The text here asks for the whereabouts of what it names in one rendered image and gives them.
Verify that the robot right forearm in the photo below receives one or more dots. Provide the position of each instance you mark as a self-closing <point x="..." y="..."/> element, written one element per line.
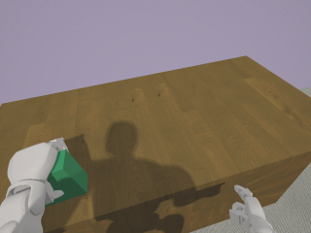
<point x="260" y="225"/>

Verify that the table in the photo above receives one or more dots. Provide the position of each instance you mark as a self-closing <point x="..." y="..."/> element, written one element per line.
<point x="163" y="152"/>

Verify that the sponge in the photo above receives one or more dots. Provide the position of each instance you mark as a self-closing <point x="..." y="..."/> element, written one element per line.
<point x="68" y="176"/>

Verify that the left robot hand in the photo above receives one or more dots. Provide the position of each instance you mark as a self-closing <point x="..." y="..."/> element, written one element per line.
<point x="35" y="163"/>

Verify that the right robot hand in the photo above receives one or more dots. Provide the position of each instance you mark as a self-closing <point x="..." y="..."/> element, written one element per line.
<point x="242" y="213"/>

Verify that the robot left forearm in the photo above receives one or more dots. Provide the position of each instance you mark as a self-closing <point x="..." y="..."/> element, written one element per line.
<point x="23" y="207"/>

